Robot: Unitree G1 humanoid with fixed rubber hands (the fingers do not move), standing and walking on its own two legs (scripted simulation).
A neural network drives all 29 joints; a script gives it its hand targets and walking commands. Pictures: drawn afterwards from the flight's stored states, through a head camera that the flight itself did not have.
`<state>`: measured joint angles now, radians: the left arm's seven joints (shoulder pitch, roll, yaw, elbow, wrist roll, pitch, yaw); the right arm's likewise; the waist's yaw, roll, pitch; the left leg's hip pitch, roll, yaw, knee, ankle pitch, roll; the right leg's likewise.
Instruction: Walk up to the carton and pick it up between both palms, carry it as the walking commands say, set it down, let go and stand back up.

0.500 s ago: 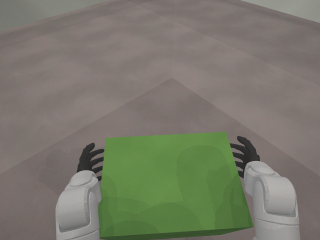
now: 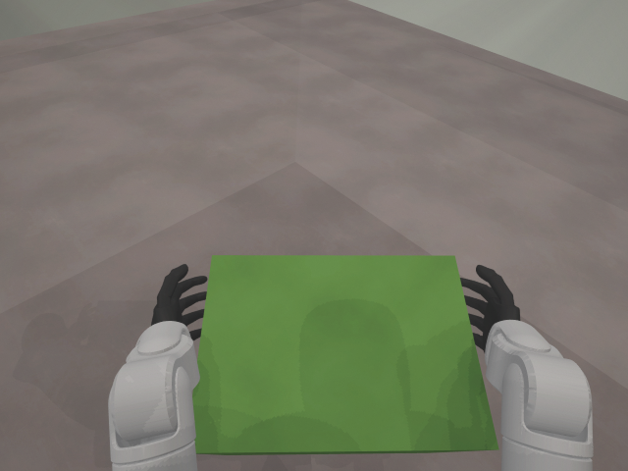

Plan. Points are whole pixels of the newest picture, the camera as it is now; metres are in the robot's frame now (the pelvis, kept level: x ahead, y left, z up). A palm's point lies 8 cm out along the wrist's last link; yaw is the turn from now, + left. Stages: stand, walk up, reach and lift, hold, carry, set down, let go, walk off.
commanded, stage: carry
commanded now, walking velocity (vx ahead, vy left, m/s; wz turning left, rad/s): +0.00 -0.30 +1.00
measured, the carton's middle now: (331, 364) +0.28 -0.01 -0.01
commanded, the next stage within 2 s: none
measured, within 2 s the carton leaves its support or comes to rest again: neither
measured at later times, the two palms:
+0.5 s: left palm out of the picture +0.13 +0.14 +0.07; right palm (550, 407) +0.19 -0.22 +0.08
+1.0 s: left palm out of the picture +0.11 +0.14 +0.07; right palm (558, 434) +0.16 -0.22 +0.08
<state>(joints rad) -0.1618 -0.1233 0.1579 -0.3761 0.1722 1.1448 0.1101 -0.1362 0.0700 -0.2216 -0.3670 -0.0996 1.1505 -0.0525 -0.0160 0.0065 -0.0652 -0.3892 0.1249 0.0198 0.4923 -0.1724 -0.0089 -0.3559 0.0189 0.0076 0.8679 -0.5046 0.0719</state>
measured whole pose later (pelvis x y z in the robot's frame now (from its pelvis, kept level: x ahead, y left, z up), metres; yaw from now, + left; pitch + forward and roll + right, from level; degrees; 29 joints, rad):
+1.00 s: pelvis -0.13 -0.06 -0.01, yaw +5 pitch +2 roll -1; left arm -0.16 -0.13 0.21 -0.31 0.17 1.18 0.14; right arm -0.22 0.03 -0.18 -0.20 -0.11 1.18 -0.05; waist 0.01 -0.01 -0.10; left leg -0.37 0.03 0.10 0.51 -0.19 0.03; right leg -0.30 -0.02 -0.09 0.51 -0.26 -0.01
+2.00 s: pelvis -0.11 -0.06 -0.01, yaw +4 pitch +3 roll +0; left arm -0.16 -0.13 0.21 -0.16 0.25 1.00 0.06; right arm -0.20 0.07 -0.21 -0.10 -0.18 1.02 -0.02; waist 0.01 -0.02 -0.11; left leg -0.36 0.03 0.11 0.52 -0.22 0.03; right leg -0.29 -0.02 -0.08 0.52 -0.28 -0.01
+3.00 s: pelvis -0.10 -0.08 -0.01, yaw +4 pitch +3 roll +0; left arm -0.16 -0.12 0.22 0.00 0.26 0.82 0.03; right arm -0.17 0.08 -0.22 0.02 -0.20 0.83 -0.01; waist 0.01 -0.01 -0.11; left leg -0.33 0.05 0.11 0.51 -0.23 0.00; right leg -0.27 -0.02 -0.09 0.53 -0.31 -0.03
